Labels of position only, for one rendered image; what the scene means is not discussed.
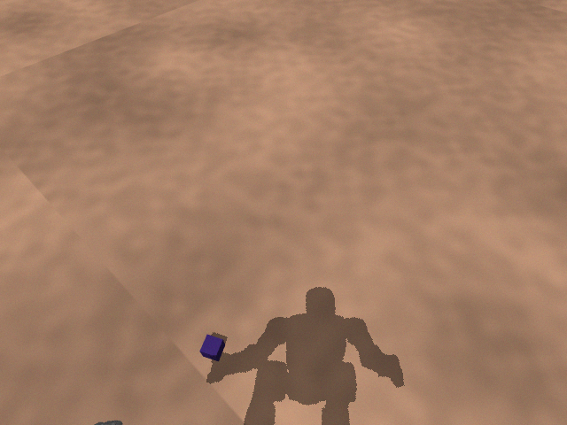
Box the cube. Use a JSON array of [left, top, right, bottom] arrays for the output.
[[200, 335, 225, 361]]

